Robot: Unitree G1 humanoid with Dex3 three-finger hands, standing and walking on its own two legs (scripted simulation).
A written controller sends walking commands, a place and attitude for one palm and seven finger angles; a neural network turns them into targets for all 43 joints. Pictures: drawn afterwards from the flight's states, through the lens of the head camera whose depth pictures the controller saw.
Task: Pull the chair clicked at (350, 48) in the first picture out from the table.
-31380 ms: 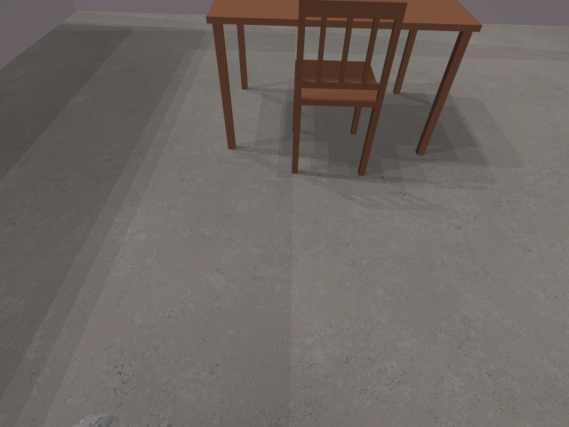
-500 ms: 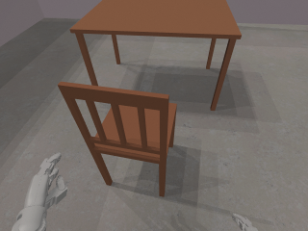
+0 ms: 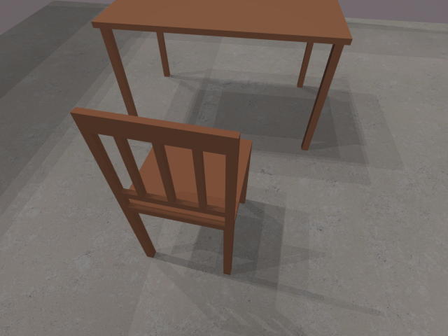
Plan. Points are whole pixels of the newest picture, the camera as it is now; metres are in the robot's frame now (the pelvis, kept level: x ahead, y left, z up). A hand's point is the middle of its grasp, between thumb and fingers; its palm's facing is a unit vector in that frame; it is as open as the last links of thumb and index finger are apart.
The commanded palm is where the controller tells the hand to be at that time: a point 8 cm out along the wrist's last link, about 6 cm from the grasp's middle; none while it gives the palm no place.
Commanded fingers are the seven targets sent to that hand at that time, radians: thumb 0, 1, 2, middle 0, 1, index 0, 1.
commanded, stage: let the arm hang, fingers relaxed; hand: left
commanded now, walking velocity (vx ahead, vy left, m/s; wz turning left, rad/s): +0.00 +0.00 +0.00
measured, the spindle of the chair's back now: (165, 174) +0.53 +0.20 -0.11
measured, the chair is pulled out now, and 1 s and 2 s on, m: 0.63 0.63 0.63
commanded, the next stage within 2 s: look to check the result in 0.48 s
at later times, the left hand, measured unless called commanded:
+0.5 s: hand out of the picture +0.00 +0.15 -0.17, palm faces +0.04 -0.98 -0.19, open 7.3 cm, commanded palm none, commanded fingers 0.00 0.90 0.90 -0.20 -0.30 -0.20 -0.30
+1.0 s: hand out of the picture +0.00 +0.15 -0.17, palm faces +0.05 -0.98 -0.19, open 7.3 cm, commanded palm none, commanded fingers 0.00 0.90 0.90 -0.20 -0.30 -0.20 -0.30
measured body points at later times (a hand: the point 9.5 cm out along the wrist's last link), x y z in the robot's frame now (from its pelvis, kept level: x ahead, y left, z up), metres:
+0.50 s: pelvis +0.00 -0.01 +0.00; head +0.01 -0.02 +0.45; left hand +0.00 +0.20 -0.16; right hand -0.02 -0.22 -0.16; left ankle +0.00 +0.12 -0.74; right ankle +0.02 -0.12 -0.74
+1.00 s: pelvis +0.00 -0.01 +0.00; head +0.02 -0.02 +0.45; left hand +0.00 +0.21 -0.16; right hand -0.02 -0.22 -0.16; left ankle +0.00 +0.12 -0.74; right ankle +0.02 -0.12 -0.74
